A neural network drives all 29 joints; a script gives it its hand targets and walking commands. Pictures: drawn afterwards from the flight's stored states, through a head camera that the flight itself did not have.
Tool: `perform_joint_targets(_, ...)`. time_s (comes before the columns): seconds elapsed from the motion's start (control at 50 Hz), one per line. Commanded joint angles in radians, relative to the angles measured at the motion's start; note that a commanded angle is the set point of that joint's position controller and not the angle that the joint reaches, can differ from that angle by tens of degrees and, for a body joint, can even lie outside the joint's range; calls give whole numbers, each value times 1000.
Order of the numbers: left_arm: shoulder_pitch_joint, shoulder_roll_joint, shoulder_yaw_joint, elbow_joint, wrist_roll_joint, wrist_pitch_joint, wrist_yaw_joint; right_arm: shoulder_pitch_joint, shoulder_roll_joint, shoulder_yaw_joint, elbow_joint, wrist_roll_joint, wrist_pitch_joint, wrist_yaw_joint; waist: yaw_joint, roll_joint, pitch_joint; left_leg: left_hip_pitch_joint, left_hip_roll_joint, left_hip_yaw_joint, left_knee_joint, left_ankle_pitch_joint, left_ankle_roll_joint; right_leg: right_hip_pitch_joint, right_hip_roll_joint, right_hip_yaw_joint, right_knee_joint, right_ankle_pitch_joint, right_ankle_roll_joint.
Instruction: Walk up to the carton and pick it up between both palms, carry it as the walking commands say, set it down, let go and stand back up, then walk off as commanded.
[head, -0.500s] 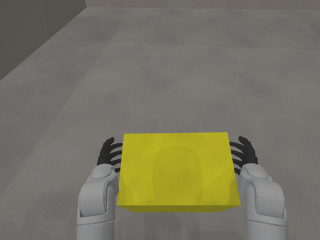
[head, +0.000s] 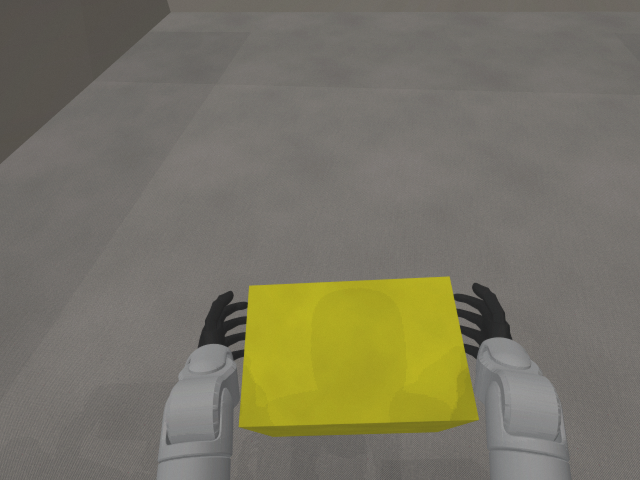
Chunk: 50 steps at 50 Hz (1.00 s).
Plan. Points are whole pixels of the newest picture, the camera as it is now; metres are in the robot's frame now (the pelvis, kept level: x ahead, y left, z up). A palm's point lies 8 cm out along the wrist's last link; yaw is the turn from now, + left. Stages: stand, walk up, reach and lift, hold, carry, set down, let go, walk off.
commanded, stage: carry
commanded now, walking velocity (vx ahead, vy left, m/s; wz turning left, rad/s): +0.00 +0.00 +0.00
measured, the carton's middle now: (351, 365) +0.30 -0.01 -0.06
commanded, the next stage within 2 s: none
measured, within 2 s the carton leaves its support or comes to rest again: neither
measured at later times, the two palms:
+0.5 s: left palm (218, 336) +0.31 +0.17 +0.02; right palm (472, 325) +0.32 -0.17 +0.02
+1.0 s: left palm (216, 338) +0.31 +0.17 +0.02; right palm (475, 323) +0.32 -0.17 +0.03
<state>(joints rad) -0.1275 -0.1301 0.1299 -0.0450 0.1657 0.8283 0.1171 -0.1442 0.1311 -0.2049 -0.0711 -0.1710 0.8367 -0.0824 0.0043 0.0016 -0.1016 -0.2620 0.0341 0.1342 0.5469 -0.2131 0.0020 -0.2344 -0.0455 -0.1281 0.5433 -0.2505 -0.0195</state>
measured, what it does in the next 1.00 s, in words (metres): steps on the spot: right foot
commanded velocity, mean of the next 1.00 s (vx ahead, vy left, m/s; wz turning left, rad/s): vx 0.00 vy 0.00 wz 0.00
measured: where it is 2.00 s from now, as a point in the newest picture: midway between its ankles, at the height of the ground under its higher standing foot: outside the picture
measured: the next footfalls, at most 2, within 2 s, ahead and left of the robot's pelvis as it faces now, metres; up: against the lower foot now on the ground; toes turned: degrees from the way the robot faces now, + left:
right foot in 0.48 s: +0.00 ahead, -0.11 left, +0.00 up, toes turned -1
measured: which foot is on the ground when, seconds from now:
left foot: down 0.00-1.00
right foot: down 0.00-0.36, up 0.38-0.46, down 0.48-1.00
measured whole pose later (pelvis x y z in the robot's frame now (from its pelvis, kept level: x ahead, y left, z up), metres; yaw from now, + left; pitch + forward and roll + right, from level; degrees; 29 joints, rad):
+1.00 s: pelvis +0.04 +0.00 +0.00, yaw +0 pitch +4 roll +0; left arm -0.09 -0.13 0.14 0.06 0.18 0.72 0.12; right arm -0.13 0.13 -0.21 0.08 -0.20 0.70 -0.05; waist 0.00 0.00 -0.11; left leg -0.22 0.04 0.13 0.54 -0.26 0.02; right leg -0.23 -0.04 -0.13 0.57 -0.26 -0.02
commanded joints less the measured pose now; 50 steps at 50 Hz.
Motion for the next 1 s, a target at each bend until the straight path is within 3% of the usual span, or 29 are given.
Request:
perform_joint_targets(0.0,-401,-762,-603,-97,-287,-40,-304,-354,762,662,-24,287,-39,274,4,-135,-331,10,-5,-2,-58,356,25,316,-105,64,90,1092,-52)
perform_joint_targets(0.04,-425,-800,-673,-205,-347,-19,-304,-407,776,730,-157,347,-23,275,-1,-43,-328,184,48,-51,-27,692,40,114,-58,26,110,733,-26)
perform_joint_targets(0.08,-437,-787,-653,-155,-329,0,-302,-378,775,687,-75,322,-4,280,-3,102,-304,338,132,-121,20,1125,88,-74,1,-21,56,254,-6)
perform_joint_targets(0.1,-404,-769,-635,-101,-302,-3,-303,-350,750,658,-15,293,-4,280,0,160,-286,406,139,-126,54,1252,92,-132,24,-46,-23,139,-10)
perform_joint_targets(0.12,-401,-779,-637,-105,-304,-7,-306,-362,763,665,-25,299,-6,282,1,132,-289,393,138,-114,80,1210,92,-114,23,-45,-95,142,-6)
perform_joint_targets(0.16,-408,-767,-625,-88,-294,-18,-303,-349,747,656,-29,290,-17,273,4,5,-344,190,81,-62,157,897,60,142,-12,-16,-112,590,-12)
perform_joint_targets(0.18,-412,-771,-618,-74,-285,-40,-305,-344,752,642,-13,277,-39,274,9,-109,-360,9,28,-10,175,545,34,314,-66,50,-45,979,-38)
perform_joint_targets(0.2,-392,-780,-633,-98,-293,-55,-309,-348,767,668,-55,288,-56,276,14,-238,-341,-232,-41,28,139,4,24,512,-142,138,15,1327,-81)
perform_joint_targets(0.22,-397,-792,-631,-123,-295,-52,-307,-394,777,698,-98,310,-54,277,29,-257,-316,-393,-64,32,90,-252,14,641,-203,198,47,1503,-123)
perform_joint_targets(0.24,-414,-770,-626,-148,-291,-61,-306,-373,772,688,-77,306,-61,275,29,-219,-311,-398,-55,23,21,-265,9,654,-221,198,53,1463,-137)
perform_joint_targets(0.28,-379,-758,-610,-78,-264,-70,-305,-345,759,674,-12,273,-73,274,6,-188,-372,-134,-28,-3,-120,33,26,466,-179,110,98,1244,-84)
perform_joint_targets(0.3,-430,-753,-661,-198,-308,-63,-299,-373,769,711,-91,318,-67,278,-1,-133,-371,59,7,-43,-139,372,36,290,-126,62,140,991,-50)
perform_joint_targets(0.32,-453,-779,-695,-252,-349,-36,-298,-393,773,733,-156,353,-47,280,-9,-21,-360,260,66,-105,-103,779,69,57,-56,35,204,600,-22)
perform_joint_targets(0.34,-456,-786,-677,-196,-337,-25,-302,-404,785,713,-106,341,-36,286,-9,155,-291,386,177,-178,-43,1243,129,-159,33,-17,193,16,-1)
perform_joint_targets(0.36,-423,-771,-653,-116,-310,-23,-305,-324,770,666,-6,303,-30,291,-25,233,-265,515,249,-251,-23,1423,179,-320,61,5,209,-286,-3)
perform_joint_targets(0.38,-385,-758,-567,96,-227,-49,-309,-309,734,574,172,216,-53,299,-19,206,-208,473,268,-278,-45,1349,191,-330,43,50,193,-290,-15)
perform_joint_targets(0.42,-434,-772,-574,110,-223,-95,-320,-351,741,576,169,187,-103,305,2,118,-153,290,207,-199,-53,1031,138,-179,10,60,-29,-136,-21)
perform_joint_targets(0.46,-471,-821,-644,6,-278,-130,-320,-388,782,647,57,252,-137,306,4,89,-228,161,147,-111,-13,808,65,54,-41,46,-79,286,-25)
perform_joint_targets(0.5,-449,-806,-623,40,-262,-149,-324,-386,771,642,66,235,-156,297,2,-53,-332,82,83,-73,74,495,34,227,-129,113,18,896,-63)
perform_joint_targets(0.54,-501,-809,-638,0,-263,-174,-324,-424,801,674,46,248,-182,301,3,-120,-328,-5,39,-54,69,282,21,290,-157,120,39,1080,-70)
perform_joint_targets(0.58,-471,-820,-648,-48,-282,-168,-319,-440,799,700,-19,279,-178,298,3,-103,-327,27,39,-56,14,360,27,273,-136,98,47,998,-60)
perform_joint_targets(0.64,-468,-796,-623,6,-253,-163,-323,-386,779,647,99,230,-168,303,1,-33,-314,138,92,-84,19,673,45,133,-82,61,45,633,-29)
perform_joint_targets(0.7,-463,-794,-624,18,-254,-160,-325,-371,769,635,109,222,-166,306,3,38,-283,171,121,-103,-8,763,52,87,-61,53,-17,421,-24)
perform_joint_targets(0.76,-490,-790,-634,-9,-261,-166,-324,-379,773,641,96,229,-168,306,0,26,-279,161,108,-103,-7,763,53,89,-50,37,-16,449,-24)
perform_joint_targets(0.84,-459,-796,-626,24,-253,-160,-327,-405,766,653,66,230,-167,304,2,-52,-290,92,84,-81,18,564,44,154,-83,74,3,685,-36)
perform_joint_targets(0.86,-477,-801,-641,-4,-263,-162,-327,-389,771,649,69,234,-167,307,-1,-23,-284,88,81,-80,-1,512,37,155,-95,79,12,698,-46)
perform_joint_targets(0.88,-477,-782,-630,4,-262,-159,-328,-385,770,643,89,230,-164,306,0,-53,-263,77,82,-89,-14,497,37,152,-99,81,5,695,-47)
perform_joint_targets(0.92,-480,-786,-616,49,-241,-156,-328,-375,765,620,140,211,-159,307,-3,-12,-264,96,91,-102,-29,513,39,129,-95,80,0,618,-45)
perform_joint_targets(0.98,-489,-792,-616,22,-256,-161,-332,-409,775,642,92,227,-166,310,-2,-39,-284,113,105,-109,-28,541,46,131,-96,82,-14,544,-38)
